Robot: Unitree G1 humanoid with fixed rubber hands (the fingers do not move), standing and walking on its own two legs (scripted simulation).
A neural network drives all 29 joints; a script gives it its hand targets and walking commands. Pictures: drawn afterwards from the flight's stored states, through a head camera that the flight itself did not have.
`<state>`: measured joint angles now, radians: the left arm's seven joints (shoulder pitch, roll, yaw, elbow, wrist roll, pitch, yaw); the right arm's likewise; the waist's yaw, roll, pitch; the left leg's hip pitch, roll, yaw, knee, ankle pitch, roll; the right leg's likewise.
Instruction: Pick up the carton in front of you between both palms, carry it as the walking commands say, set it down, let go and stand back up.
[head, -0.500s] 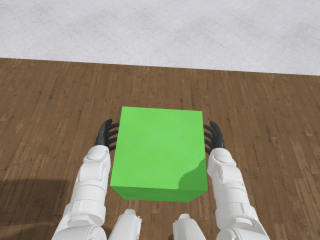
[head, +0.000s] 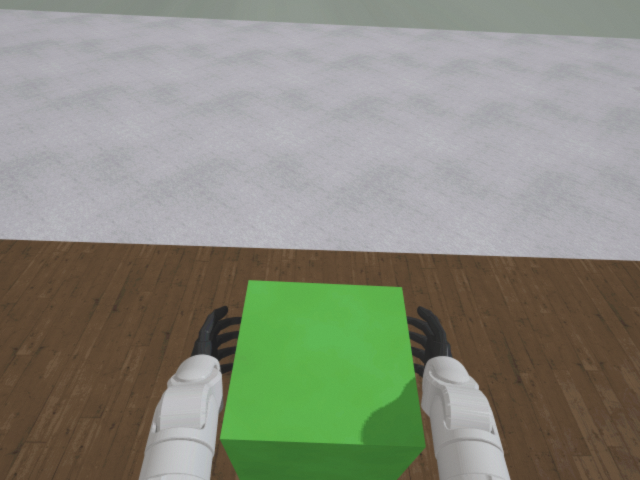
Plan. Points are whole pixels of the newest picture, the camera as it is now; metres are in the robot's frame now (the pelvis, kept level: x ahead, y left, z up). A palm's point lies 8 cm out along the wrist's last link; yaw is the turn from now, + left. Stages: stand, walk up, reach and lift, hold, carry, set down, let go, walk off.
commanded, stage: reach and lift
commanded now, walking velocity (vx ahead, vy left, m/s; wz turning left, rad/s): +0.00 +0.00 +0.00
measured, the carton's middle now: (319, 392) +0.29 +0.00 -0.06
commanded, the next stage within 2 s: hold in 1.04 s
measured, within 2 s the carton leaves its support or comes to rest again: neither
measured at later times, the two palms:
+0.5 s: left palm (202, 356) +0.29 +0.15 +0.04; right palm (443, 359) +0.29 -0.15 +0.04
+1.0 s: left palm (202, 349) +0.29 +0.15 +0.05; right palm (445, 351) +0.29 -0.15 +0.05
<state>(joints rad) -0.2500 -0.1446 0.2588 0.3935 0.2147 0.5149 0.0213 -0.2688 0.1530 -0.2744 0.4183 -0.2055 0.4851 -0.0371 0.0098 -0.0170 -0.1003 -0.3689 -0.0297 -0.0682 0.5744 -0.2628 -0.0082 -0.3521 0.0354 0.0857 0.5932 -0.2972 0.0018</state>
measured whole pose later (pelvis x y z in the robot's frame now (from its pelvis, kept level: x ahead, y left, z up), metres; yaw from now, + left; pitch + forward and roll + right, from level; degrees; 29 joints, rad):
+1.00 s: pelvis +0.01 +0.00 +0.02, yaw +0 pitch -6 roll +0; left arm -0.24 -0.15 0.21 0.26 0.27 0.70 -0.01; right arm -0.26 0.15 -0.24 0.28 -0.27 0.67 0.01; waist 0.01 -0.01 0.02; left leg -0.08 -0.02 -0.07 0.36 -0.19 -0.01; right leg -0.06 0.02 0.09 0.38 -0.22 0.00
